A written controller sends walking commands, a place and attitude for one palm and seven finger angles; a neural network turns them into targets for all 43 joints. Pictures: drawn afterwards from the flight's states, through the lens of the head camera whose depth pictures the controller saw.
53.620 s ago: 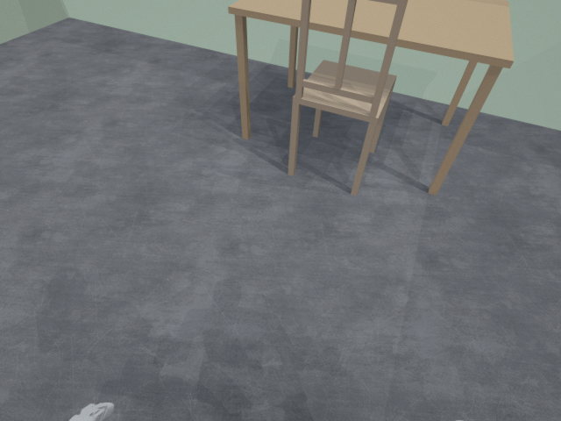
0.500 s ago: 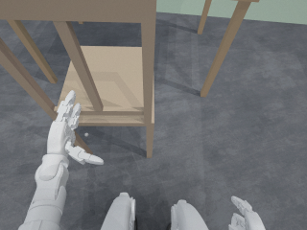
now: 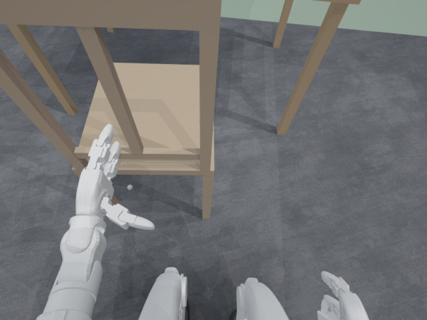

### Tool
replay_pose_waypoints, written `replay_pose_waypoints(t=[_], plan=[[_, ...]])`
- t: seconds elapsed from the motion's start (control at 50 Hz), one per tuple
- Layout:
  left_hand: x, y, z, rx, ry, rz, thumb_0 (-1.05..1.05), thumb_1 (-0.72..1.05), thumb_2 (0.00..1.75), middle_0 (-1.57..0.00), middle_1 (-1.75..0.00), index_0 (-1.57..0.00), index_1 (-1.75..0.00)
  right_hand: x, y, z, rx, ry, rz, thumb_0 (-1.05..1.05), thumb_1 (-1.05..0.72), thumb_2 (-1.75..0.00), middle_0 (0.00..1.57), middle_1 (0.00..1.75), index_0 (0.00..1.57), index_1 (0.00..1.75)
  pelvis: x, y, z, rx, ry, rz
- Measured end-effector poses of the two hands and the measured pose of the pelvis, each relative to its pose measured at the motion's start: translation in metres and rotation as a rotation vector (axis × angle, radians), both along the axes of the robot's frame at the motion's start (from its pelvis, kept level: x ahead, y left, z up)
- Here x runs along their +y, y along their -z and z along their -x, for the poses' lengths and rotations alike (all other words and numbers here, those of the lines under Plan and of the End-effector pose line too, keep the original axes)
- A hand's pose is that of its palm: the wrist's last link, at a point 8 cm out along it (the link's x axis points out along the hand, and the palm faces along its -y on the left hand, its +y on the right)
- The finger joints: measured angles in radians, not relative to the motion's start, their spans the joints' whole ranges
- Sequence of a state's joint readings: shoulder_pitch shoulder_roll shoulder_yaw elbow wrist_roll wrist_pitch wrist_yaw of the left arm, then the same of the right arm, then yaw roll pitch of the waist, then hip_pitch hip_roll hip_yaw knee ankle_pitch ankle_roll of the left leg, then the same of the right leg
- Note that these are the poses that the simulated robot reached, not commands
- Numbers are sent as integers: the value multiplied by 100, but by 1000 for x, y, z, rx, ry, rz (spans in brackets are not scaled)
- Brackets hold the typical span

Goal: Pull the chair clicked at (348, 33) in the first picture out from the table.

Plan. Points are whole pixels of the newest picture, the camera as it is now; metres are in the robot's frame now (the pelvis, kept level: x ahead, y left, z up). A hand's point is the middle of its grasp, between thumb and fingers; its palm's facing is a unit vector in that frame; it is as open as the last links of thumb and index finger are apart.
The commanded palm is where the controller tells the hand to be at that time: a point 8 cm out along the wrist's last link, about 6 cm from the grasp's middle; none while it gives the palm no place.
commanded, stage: aim the fingers beside a spindle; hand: left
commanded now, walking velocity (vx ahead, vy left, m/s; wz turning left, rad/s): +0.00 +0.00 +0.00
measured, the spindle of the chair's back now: (119, 104) +0.50 +0.20 +0.06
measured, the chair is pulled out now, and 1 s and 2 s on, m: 0.32 0.32 0.32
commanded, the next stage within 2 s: push the fingers through the gap in 1.62 s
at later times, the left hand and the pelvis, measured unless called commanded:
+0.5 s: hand (115, 183) +0.35 +0.19 +0.02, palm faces +0.04 -1.00 -0.05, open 16.9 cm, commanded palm +0.33 +0.23 +0.02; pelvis +0.00 +0.00 +0.00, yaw +0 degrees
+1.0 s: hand (116, 184) +0.35 +0.19 +0.02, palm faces +0.01 -1.00 -0.03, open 16.9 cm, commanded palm +0.33 +0.23 +0.02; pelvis +0.00 +0.00 +0.00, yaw +0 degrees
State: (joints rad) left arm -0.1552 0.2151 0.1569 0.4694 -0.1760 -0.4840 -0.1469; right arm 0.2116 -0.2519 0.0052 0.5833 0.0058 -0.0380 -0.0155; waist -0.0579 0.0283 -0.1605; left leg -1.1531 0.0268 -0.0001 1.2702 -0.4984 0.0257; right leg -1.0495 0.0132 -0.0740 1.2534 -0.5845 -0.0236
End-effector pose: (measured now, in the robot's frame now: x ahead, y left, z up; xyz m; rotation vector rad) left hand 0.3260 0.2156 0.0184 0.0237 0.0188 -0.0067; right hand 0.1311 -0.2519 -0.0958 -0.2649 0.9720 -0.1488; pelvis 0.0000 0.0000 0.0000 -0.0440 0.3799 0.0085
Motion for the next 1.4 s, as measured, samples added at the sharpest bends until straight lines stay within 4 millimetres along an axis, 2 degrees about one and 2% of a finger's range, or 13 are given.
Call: replay_pose_waypoints(t=[0.1, 0.2, 0.3, 0.38, 0.56, 0.74, 0.94, 1.12, 1.18, 1.32, 1.4], plan=[[14, -8, -10, -40, -52, -34, -1, -50, 30, -6, -8, -7, -8, -1, 0, 0, -4, 7, -4, 0, -90, -90, 20, 30, 20, 30, -2, 2, 1, -1, 6, -2], [28, -6, -8, 13, -55, -38, -1, -50, 30, -6, -8, -6, -8, 1, 0, 2, 7, 9, -20, 0, -90, -90, 20, 30, 20, 30, -2, -1, 0, 0, 3, 0], [17, 1, 1, 42, -8, 2, -1, -50, 30, -5, -8, -6, -8, 0, 0, 4, 14, 12, -12, 0, -90, -90, 20, 30, 20, 30, -1, -2, -2, 2, 1, 2], [11, -2, 3, 3, -8, 8, -1, -50, 30, -6, -8, -6, -8, -1, -3, 3, 7, 15, 2, 1, -90, -90, 20, 30, 20, 30, 0, -2, -3, -1, 4, 2], [28, -4, -5, -4, -47, -26, -1, -50, 30, -6, -8, -6, -8, 1, 0, 1, -2, 5, -3, 0, -90, -90, 20, 30, 20, 30, 0, 1, 0, 2, 1, 6], [10, -3, 2, 6, 3, 5, -1, -50, 30, -6, -8, -6, -8, 5, -3, 0, -8, 7, -6, 1, -90, -90, 20, 30, 20, 30, 3, -2, -1, 1, 3, 5], [30, -3, -4, -5, -55, -25, -1, -50, 30, -6, -8, -6, -8, 5, 1, 1, 3, -1, -6, 0, -90, -90, 20, 30, 20, 30, 2, 2, 1, 4, 1, 8], [6, -1, -3, 15, 17, 6, -1, -50, 30, -6, -8, -6, -8, 5, -1, 1, 5, 8, -4, 1, -90, -90, 20, 30, 20, 30, 4, -1, -2, 4, 2, 6], [9, 1, -5, 12, -19, -1, -1, -50, 30, -6, -8, -7, -8, 4, -2, 1, 1, 11, -3, 1, -90, -90, 20, 30, 20, 30, 3, 0, -2, 5, 6, 3], [33, -7, -3, -12, -70, -36, -1, -50, 30, -6, -8, -7, -8, 4, -1, 1, 8, 9, -10, 0, -90, -90, 20, 30, 20, 30, 1, 0, -2, 3, 5, 5], [28, -7, 2, 4, -24, -16, -1, -50, 30, -5, -8, -6, -8, 4, 0, 0, 12, 4, -12, 0, -90, -90, 20, 30, 20, 30, 2, -2, -3, 2, -2, 8]])
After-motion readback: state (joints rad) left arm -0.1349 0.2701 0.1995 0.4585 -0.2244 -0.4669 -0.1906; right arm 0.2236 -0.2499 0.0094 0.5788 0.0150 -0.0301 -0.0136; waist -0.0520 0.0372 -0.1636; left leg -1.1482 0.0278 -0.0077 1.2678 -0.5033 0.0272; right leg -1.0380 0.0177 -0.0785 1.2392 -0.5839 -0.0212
